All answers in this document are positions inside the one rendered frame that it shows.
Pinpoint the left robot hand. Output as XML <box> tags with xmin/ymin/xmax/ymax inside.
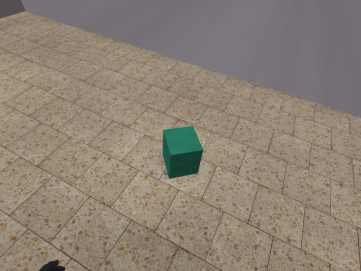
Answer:
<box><xmin>39</xmin><ymin>260</ymin><xmax>65</xmax><ymax>271</ymax></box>

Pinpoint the carton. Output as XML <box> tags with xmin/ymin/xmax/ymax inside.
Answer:
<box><xmin>162</xmin><ymin>126</ymin><xmax>203</xmax><ymax>178</ymax></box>

